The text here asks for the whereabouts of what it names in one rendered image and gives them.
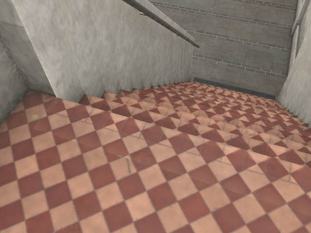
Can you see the stairs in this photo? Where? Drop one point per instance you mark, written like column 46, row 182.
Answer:
column 233, row 118

